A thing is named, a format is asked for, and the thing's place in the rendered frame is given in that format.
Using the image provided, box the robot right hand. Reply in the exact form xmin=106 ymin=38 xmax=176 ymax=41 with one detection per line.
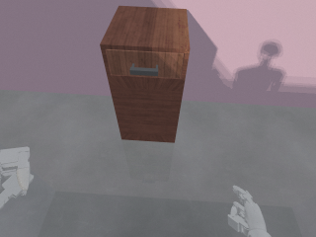
xmin=227 ymin=185 xmax=267 ymax=236

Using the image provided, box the robot left hand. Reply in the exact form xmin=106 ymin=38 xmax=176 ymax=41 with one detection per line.
xmin=0 ymin=146 xmax=34 ymax=209

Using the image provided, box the handle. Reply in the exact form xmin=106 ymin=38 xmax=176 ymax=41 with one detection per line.
xmin=129 ymin=63 xmax=159 ymax=76

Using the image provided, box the cabinet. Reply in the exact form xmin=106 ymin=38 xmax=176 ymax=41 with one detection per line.
xmin=100 ymin=6 xmax=191 ymax=143

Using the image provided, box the drawer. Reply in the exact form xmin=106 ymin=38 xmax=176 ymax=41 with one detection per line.
xmin=107 ymin=49 xmax=184 ymax=79

